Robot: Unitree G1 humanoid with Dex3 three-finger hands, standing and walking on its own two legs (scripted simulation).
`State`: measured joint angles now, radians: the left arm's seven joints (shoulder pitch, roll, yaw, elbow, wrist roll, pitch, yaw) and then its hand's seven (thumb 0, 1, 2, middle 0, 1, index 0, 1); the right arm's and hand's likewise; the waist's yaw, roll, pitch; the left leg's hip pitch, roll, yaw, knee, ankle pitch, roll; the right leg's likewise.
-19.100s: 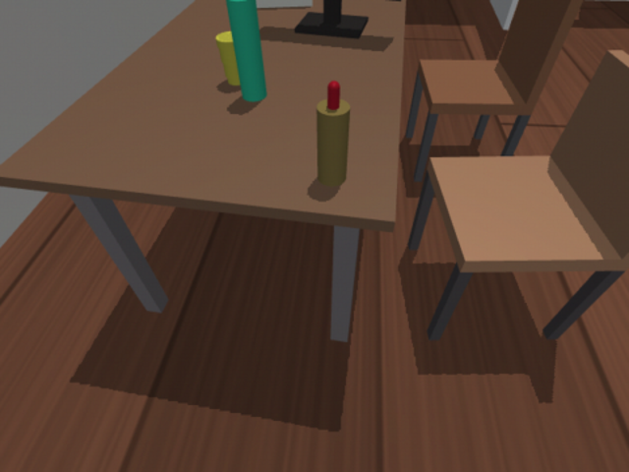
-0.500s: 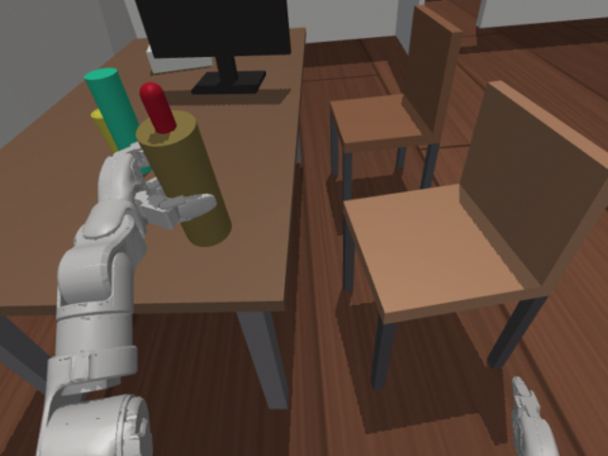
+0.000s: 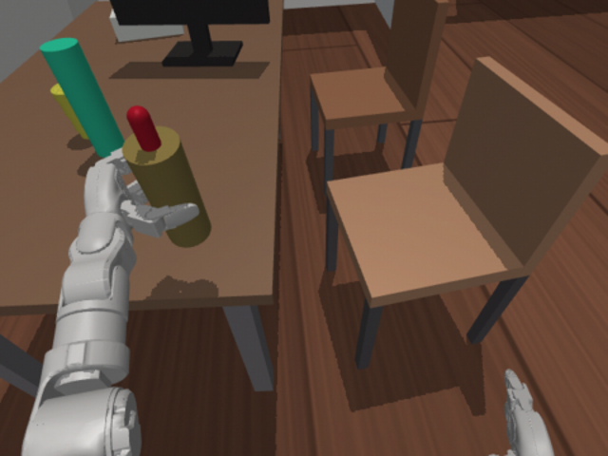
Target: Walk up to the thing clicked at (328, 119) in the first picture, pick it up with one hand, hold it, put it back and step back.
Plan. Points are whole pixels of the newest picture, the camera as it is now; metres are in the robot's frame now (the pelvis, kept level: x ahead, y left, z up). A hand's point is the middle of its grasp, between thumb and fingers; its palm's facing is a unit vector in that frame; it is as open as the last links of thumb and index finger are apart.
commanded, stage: crouch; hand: left
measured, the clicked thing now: (167, 181) +0.40 +0.18 +0.19
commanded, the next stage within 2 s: lower in 0.36 s
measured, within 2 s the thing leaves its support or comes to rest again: rests again in 1.78 s
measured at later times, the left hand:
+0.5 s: hand (160, 195) +0.43 +0.22 +0.14, palm faces +0.24 -0.97 -0.01, open 9.9 cm
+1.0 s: hand (173, 220) +0.44 +0.22 +0.07, palm faces +0.23 -0.97 -0.01, open 9.9 cm
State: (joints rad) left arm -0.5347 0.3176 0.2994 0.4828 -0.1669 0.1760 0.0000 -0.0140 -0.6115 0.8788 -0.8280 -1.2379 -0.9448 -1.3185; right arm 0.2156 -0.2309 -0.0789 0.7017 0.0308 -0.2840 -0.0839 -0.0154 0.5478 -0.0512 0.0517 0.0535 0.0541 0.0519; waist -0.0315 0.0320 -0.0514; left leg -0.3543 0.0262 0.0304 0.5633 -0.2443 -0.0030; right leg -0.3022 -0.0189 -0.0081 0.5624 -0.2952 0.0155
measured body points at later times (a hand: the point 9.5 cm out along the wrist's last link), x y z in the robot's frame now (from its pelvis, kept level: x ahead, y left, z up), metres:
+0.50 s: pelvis +0.00 +0.00 +0.00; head +0.02 +0.00 +0.45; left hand +0.41 +0.27 +0.14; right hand +0.16 -0.26 -0.08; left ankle +0.03 +0.12 -0.73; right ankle +0.00 -0.13 -0.73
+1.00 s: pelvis +0.00 +0.00 -0.02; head +0.05 +0.02 +0.43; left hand +0.42 +0.27 +0.08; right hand +0.15 -0.27 -0.08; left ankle +0.03 +0.12 -0.73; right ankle +0.00 -0.13 -0.73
